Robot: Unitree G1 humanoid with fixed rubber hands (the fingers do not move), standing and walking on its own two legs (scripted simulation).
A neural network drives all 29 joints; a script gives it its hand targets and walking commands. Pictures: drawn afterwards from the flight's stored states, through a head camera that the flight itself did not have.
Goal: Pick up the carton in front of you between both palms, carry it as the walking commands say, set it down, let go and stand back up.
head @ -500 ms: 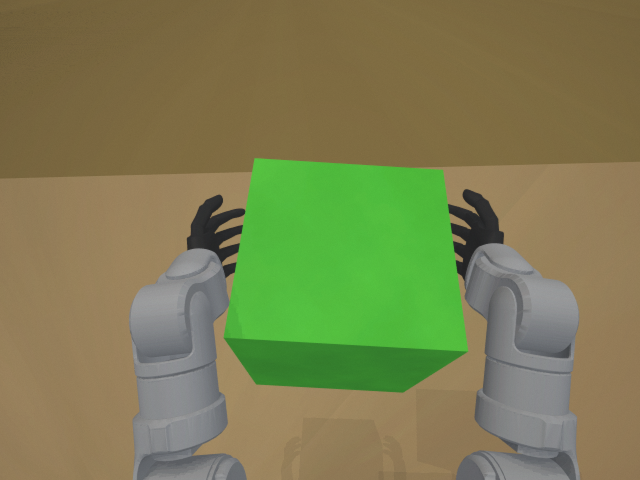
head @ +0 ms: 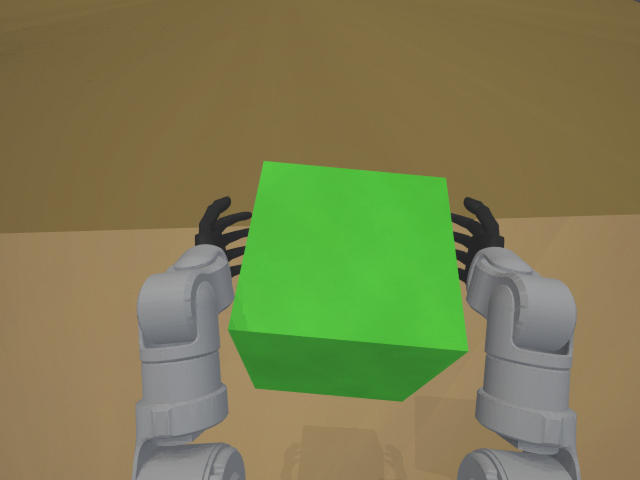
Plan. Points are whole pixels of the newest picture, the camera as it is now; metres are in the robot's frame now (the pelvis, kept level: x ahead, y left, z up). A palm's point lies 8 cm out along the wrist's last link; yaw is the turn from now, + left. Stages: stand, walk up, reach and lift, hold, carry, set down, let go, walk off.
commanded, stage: carry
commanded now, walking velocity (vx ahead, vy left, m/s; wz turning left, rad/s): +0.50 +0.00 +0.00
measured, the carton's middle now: (340, 294) +0.35 +0.00 +0.08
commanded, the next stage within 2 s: none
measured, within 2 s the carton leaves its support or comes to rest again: neither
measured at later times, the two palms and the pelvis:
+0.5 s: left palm (257, 124) +0.61 +0.14 +0.18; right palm (441, 117) +0.64 -0.16 +0.18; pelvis +0.29 -0.03 +0.03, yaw +1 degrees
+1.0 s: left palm (273, 49) +0.92 +0.14 +0.19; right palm (415, 51) +0.90 -0.16 +0.19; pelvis +0.58 +0.01 +0.07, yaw +0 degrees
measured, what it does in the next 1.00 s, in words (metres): climbs: right foot, then left foot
